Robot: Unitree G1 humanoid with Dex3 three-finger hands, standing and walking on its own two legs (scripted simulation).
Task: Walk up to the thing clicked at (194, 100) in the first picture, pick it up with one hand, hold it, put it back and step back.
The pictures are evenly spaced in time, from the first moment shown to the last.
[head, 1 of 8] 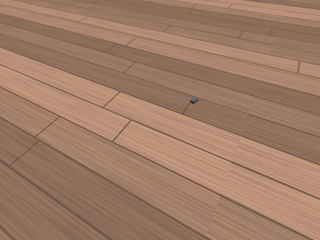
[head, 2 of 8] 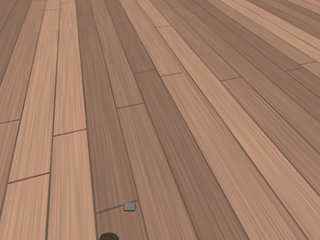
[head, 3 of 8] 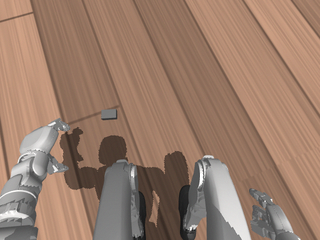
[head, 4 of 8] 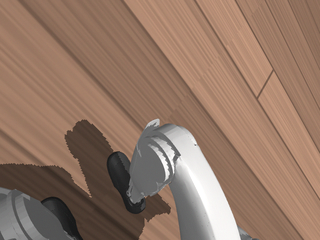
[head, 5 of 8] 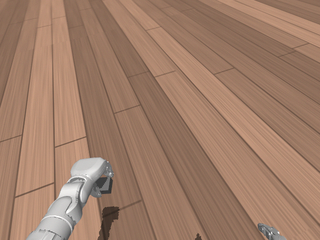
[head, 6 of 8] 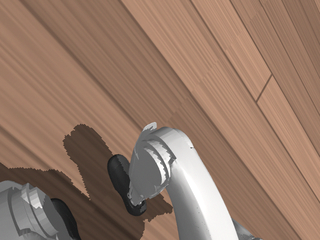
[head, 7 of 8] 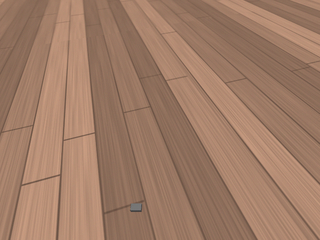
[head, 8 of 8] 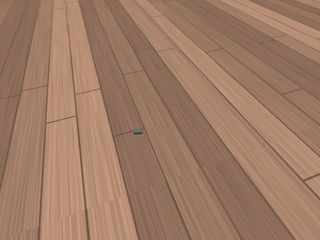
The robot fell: no
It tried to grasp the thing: yes
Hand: left
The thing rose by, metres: 0.68
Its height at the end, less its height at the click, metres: +0.00
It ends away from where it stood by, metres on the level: 0.00
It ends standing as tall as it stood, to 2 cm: yes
